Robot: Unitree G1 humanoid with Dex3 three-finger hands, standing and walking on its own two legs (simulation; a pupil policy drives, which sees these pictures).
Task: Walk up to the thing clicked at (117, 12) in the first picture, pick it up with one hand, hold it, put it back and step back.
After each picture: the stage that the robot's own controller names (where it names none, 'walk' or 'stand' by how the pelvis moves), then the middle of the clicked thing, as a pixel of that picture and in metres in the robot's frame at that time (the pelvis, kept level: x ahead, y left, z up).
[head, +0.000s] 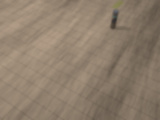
stand; (114, 19) +1.71 -0.42 -0.66
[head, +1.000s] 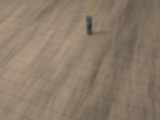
walk; (89, 25) +1.62 +0.01 -0.63
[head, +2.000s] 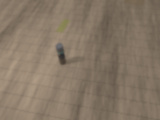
walk; (61, 54) +1.06 +0.27 -0.65
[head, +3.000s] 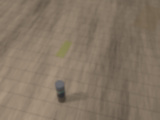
walk; (60, 92) +0.66 +0.18 -0.63
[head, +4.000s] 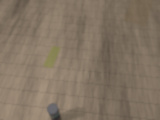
walk; (54, 114) +0.43 +0.18 -0.63
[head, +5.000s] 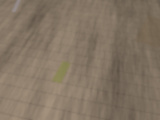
stand; out of the picture +0.37 +0.16 -0.65
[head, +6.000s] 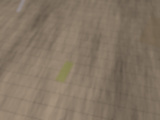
stand; out of the picture +0.38 +0.15 -0.66
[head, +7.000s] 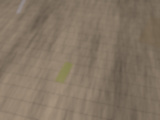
stand; out of the picture +0.39 +0.17 -0.66
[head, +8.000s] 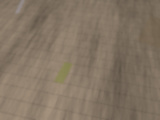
stand; out of the picture +0.38 +0.17 -0.66
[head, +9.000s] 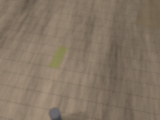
go down; (56, 118) +0.39 +0.17 -0.64
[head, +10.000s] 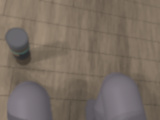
go down; (20, 49) +0.47 +0.19 -0.24
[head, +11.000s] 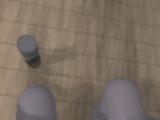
close in; (31, 54) +0.47 +0.18 -0.26
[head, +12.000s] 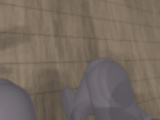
close in; out of the picture +0.47 +0.22 -0.17
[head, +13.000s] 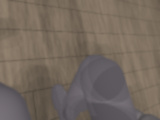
close; out of the picture +0.47 +0.24 -0.17
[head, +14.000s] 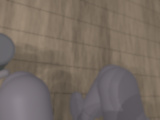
lift; out of the picture +0.36 +0.23 -0.14
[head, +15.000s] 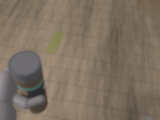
lift; (32, 87) +0.31 +0.16 +0.04
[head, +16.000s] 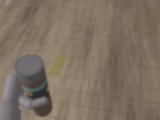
hold; (37, 90) +0.31 +0.15 +0.04
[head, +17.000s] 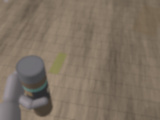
hold; (38, 90) +0.31 +0.15 +0.03
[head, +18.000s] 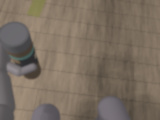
crouch; (24, 56) +0.42 +0.16 -0.03
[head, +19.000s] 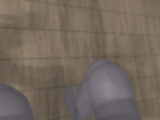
lower; out of the picture +0.47 +0.22 -0.15
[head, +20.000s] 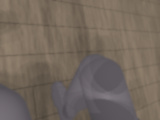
lower; out of the picture +0.47 +0.24 -0.17
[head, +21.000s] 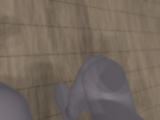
lower; out of the picture +0.45 +0.24 -0.18
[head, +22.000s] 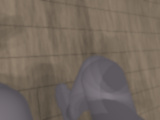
lower; out of the picture +0.45 +0.24 -0.17
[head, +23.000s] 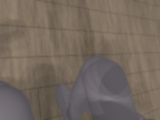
lower; out of the picture +0.44 +0.23 -0.17
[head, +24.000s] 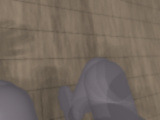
open; out of the picture +0.45 +0.21 -0.18
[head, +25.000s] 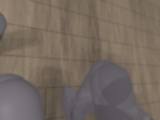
stand; out of the picture +0.44 +0.20 -0.19
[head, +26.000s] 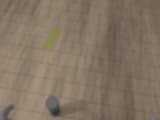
stand; (54, 107) +0.39 +0.15 -0.53
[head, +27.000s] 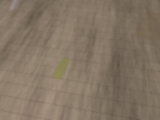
stand; out of the picture +0.37 +0.14 -0.60
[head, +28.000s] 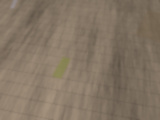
stand; out of the picture +0.37 +0.14 -0.60
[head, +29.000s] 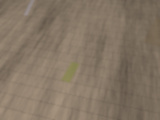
stand; out of the picture +0.39 +0.13 -0.66
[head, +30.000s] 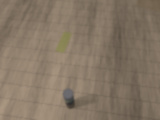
walk; (69, 99) +0.48 +0.11 -0.63
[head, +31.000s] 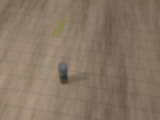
walk; (63, 73) +0.70 +0.12 -0.63
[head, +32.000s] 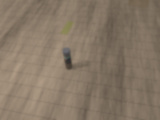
stand; (67, 59) +1.01 +0.21 -0.64
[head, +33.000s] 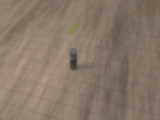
stand; (73, 59) +1.03 +0.09 -0.65
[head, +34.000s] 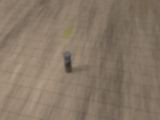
stand; (67, 62) +1.02 +0.14 -0.66
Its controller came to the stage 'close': yes
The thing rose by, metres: 0.69
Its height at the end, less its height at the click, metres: +0.00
